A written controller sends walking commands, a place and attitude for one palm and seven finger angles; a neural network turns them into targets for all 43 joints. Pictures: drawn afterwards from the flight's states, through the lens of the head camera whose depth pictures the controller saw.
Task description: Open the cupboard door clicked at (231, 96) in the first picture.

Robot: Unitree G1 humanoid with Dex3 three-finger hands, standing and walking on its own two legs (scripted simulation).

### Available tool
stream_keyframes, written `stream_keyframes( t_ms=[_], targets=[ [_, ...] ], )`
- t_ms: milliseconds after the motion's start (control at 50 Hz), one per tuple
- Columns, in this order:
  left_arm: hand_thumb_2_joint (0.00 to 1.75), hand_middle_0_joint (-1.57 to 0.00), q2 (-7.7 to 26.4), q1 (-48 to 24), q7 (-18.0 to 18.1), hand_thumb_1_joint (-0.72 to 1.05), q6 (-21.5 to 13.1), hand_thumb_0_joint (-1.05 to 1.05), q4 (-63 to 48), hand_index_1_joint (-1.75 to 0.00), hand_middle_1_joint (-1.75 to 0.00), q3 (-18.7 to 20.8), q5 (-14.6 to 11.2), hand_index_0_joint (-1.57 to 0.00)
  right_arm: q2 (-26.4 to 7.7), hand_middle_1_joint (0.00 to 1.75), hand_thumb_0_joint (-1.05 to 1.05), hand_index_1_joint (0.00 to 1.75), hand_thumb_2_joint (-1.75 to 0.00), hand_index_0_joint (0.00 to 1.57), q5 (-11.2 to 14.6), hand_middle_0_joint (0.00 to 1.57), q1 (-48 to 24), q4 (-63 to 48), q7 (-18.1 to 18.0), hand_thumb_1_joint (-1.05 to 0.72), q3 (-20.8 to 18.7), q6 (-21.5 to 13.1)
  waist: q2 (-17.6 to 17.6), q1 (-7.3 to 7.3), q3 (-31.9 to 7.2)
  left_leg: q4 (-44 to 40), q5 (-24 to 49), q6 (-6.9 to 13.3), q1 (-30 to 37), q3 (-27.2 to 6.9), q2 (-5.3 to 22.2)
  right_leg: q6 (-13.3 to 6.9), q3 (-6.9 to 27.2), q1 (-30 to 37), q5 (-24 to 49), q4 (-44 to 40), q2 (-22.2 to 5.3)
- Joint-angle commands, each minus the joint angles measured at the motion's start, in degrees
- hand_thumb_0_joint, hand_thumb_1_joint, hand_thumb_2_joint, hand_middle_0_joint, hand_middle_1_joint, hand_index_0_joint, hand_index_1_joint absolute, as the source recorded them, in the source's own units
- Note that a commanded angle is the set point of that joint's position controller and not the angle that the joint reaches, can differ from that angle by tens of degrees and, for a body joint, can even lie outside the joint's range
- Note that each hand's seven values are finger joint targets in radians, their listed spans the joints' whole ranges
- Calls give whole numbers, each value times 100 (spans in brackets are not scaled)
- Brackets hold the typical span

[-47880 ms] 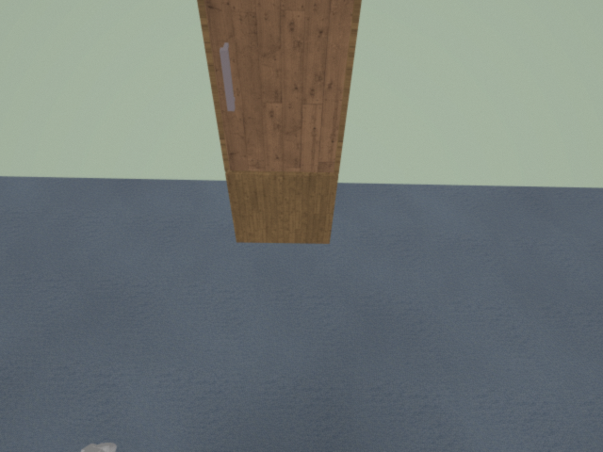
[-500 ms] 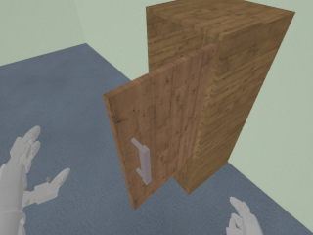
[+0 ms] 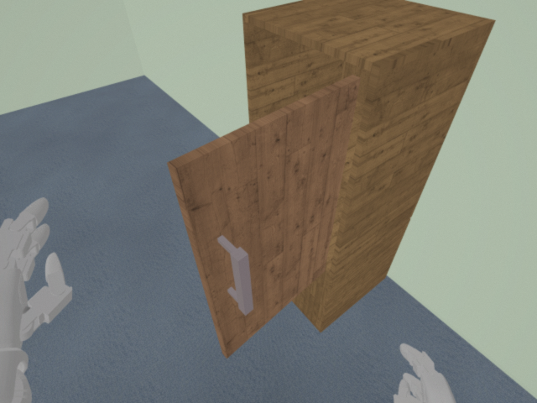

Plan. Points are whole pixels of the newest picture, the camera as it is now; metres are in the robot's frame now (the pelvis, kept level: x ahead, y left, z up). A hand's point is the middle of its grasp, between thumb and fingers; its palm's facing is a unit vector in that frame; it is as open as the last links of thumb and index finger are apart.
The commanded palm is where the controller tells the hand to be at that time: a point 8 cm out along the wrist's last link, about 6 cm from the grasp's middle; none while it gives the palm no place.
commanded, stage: draw the hand back to the body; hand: left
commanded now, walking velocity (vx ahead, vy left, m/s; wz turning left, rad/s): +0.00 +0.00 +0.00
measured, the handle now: (235, 276) +0.32 +0.11 +0.00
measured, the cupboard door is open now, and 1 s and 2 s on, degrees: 95 95 95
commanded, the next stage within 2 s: step back with the hand held close in 0.04 s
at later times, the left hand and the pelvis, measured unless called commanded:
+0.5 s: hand (69, 298) +0.18 +0.26 +0.14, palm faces +0.34 -0.80 -0.50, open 7.4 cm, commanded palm +0.12 +0.30 +0.17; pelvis -0.03 +0.01 +0.00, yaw -1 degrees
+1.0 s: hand (9, 363) +0.10 +0.27 +0.15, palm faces +0.45 -0.79 -0.42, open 7.4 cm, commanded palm +0.04 +0.32 +0.17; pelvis -0.10 +0.01 -0.02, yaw +2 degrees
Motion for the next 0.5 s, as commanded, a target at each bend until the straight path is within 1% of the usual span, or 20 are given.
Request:
stream_keyframes(
  t_ms=[0, 20, 40, 100, 120, 140, 160, 180, 200, 220, 240, 280, 300, 320, 340, 380, 400, 420, 480],
  targets=[
    [90, -20, 1115, -609, 116, 90, -437, 0, -1216, -30, -30, 739, 32, -20, -601, 30, 0, 30, -90, 20, 10, 20, -856, -943, -76, -90, -215, -355, 73, 14, -271, -432, 1284, -90, -448, -309, 159, -16, 348, 276, 618, -295, -143],
    [90, -20, 1056, -642, 104, 90, -446, 0, -1228, -30, -30, 674, 22, -20, -590, 30, 0, 30, -90, 20, 17, 20, -871, -947, -71, -90, -209, -368, 10, -8, -210, -454, 1217, -85, -460, -319, 166, -4, 346, 235, 566, -296, -149],
    [90, -20, 1073, -607, 106, 90, -458, 0, -1220, -30, -30, 693, 26, -20, -592, 30, 0, 30, -90, 20, 18, 20, -865, -932, -74, -90, -218, -382, 101, 5, -274, -432, 1213, -71, -416, -295, 154, -4, 364, 233, 562, -309, -151],
    [90, -20, 1055, -590, 97, 90, -441, 0, -1097, -30, -30, 685, 20, -20, -582, 30, 0, 30, -90, 20, 18, 20, -869, -899, -77, -90, -222, -379, 131, 3, -169, -428, 1134, -64, -412, -255, 145, 2, 382, 177, 499, -380, -158],
    [90, -20, 1047, -626, 93, 90, -459, 0, -1177, -30, -30, 665, 15, -20, -581, 30, 0, 30, -90, 20, 17, 20, -854, -910, -72, -90, -224, -388, 92, -11, -221, -436, 1131, -63, -409, -274, 148, 6, 391, 198, 498, -363, -161],
    [90, -20, 1210, -1237, 117, 90, -523, 0, -1575, -30, -30, 693, 35, -20, -597, 30, 0, 30, -90, 20, 19, 20, -915, -914, -79, -90, -215, -425, 192, -36, -416, -410, 1138, -46, -314, -283, 123, 9, 421, 242, 542, -364, -167],
    [90, -20, 1842, -1452, 176, 90, -727, 0, -1565, -30, -30, 1417, 59, -20, -669, 30, 0, 30, -90, 20, 103, 20, -744, -1142, -121, -90, -203, -308, -246, -290, 111, -211, 650, 39, -763, -386, 226, 19, 989, -481, 670, -650, -415],
    [90, -20, 1349, -736, 112, 90, -711, 0, -989, -30, -30, 1082, 65, -20, -621, 30, 0, 30, -90, 20, 53, 20, -717, -1033, -124, -90, -239, -202, -501, -322, 48, -53, 566, 57, -709, -409, 200, 0, 1025, -610, 605, -733, -555],
    [90, -20, 1307, -637, 89, 90, -735, 0, -1061, -30, -30, 1031, 86, -20, -646, 30, 0, 30, -90, 20, 53, 20, -729, -1102, -107, -90, -256, -136, -414, -312, 23, -6, 623, 39, -749, -407, 163, -25, 1029, -642, 651, -749, -603],
    [90, -20, 1238, -405, 77, 90, -769, 0, -1029, -30, -30, 970, 92, -20, -674, 30, 0, 30, -90, 20, 21, 20, -744, -1092, -106, -90, -272, -80, -317, -327, -187, 34, 732, 24, -742, -372, 192, -37, 1000, -587, 756, -666, -656],
    [90, -20, 1176, -265, 73, 90, -790, 0, -1104, -30, -30, 896, 86, -20, -705, 30, 0, 30, -90, 20, 25, 20, -746, -1125, -105, -90, -290, -43, -128, -337, -381, 37, 818, 17, -714, -358, 215, -35, 980, -555, 877, -567, -680],
    [90, -20, 1201, -12, 101, 90, -829, 0, -1291, -30, -30, 903, 85, -20, -740, 30, 0, 30, -90, 20, 29, 20, -712, -1189, -120, -90, -320, 15, 59, -343, -719, 8, 1106, 7, -748, -357, 267, -15, 885, -372, 1255, -319, -659],
    [90, -20, 1278, 85, 126, 90, -837, 0, -1351, -30, -30, 996, 83, -20, -739, 30, 0, 30, -90, 20, 27, 20, -733, -1208, -143, -90, -325, 39, 88, -320, -845, -21, 1400, -17, -807, -393, 292, -18, 786, -208, 1578, -156, -636],
    [90, -20, 1319, 228, 141, 90, -833, 0, -1388, -30, -30, 1064, 66, -20, -715, 30, 0, 30, -90, 20, 35, 20, -713, -1258, -150, -90, -345, 85, -29, -322, -1016, -2, 1620, -27, -813, -390, 340, 2, 763, -112, 1830, 7, -624],
    [90, -20, 1375, 301, 154, 90, -814, 0, -1414, -30, -30, 1131, 55, -20, -726, 30, 0, 30, -90, 20, 52, 20, -706, -1302, -152, -90, -370, 133, -206, -321, -1090, 27, 1772, -38, -853, -405, 360, 16, 749, -79, 1988, 99, -604],
    [90, -20, 1448, 360, 181, 90, -809, 0, -1522, -30, -30, 1216, 48, -20, -716, 30, 0, 30, -90, 20, 84, 20, -708, -1372, -166, -90, -413, 206, -385, -335, -1145, 101, 1823, -43, -979, -406, 377, 25, 762, -79, 2183, 220, -622],
    [90, -20, 1483, 429, 200, 90, -798, 0, -1484, -30, -30, 1257, 42, -20, -712, 30, 0, 30, -90, 20, 80, 20, -741, -1367, -178, -90, -416, 232, -188, -337, -1131, 114, 1775, -43, -1034, -400, 367, 3, 801, -125, 2187, 230, -662],
    [90, -20, 1461, 466, 215, 90, -794, 0, -1531, -30, -30, 1243, 40, -20, -690, 30, 0, 30, -90, 20, 96, 20, -720, -1402, -180, -90, -419, 250, -258, -345, -1119, 117, 1740, -49, -1105, -427, 387, 1, 811, -140, 2124, 288, -657],
    [90, -20, 1497, 496, 259, 90, -822, 0, -1667, -30, -30, 1267, 59, -20, -717, 30, 0, 30, -90, 20, 113, 20, -700, -1459, -189, -90, -445, 273, -246, -347, -1040, 99, 1469, -9, -1341, -492, 421, 14, 841, -248, 1834, 386, -622]
  ],
)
